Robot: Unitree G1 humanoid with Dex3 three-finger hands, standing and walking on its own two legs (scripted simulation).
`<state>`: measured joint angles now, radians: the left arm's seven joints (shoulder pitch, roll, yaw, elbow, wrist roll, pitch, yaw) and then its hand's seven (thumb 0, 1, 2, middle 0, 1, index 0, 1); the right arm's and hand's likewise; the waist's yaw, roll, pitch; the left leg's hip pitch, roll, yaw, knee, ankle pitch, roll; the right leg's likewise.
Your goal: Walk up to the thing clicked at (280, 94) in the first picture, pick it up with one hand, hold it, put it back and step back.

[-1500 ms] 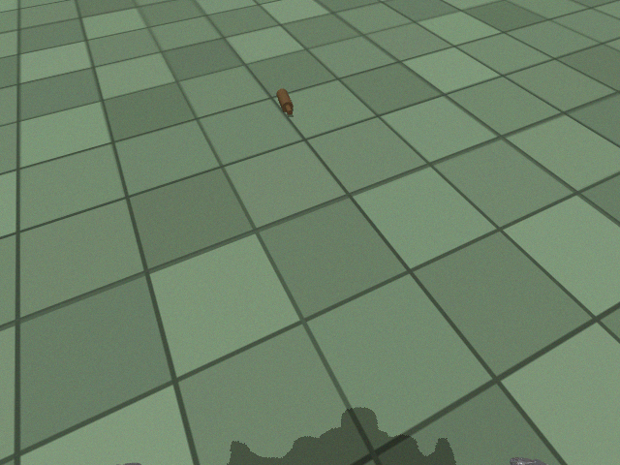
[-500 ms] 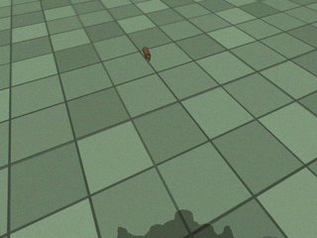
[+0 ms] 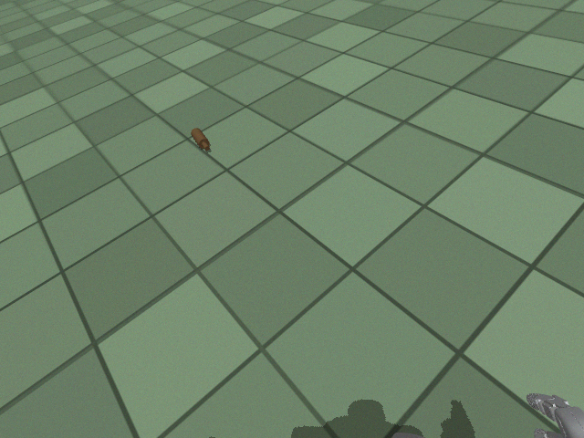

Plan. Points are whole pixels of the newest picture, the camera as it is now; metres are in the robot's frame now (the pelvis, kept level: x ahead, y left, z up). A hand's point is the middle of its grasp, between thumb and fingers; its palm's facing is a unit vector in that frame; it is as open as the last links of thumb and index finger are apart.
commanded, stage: walk up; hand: left
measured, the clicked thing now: (201, 140) +1.82 +0.71 -0.71
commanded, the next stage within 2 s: none
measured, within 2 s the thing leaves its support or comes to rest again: neither
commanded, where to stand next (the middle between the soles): +1.45 +0.90 m, yaw -58 degrees
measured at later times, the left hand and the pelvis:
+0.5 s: hand (127, 272) +0.46 +0.42 -0.12, palm faces -0.32 -0.79 -0.52, open 7.4 cm; pelvis +0.29 +0.13 +0.01, yaw -16 degrees
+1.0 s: hand (158, 174) +0.75 +0.41 -0.09, palm faces -0.37 -0.75 -0.55, open 7.3 cm; pelvis +0.55 +0.19 +0.02, yaw -26 degrees
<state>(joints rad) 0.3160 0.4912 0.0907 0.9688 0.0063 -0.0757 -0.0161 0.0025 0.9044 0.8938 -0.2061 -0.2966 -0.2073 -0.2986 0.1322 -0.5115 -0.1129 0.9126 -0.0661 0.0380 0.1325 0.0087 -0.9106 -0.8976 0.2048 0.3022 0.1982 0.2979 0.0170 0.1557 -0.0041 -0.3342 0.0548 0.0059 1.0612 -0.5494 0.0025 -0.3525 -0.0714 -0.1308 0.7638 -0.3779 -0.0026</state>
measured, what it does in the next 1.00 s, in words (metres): walks ahead, turning right: left foot, then right foot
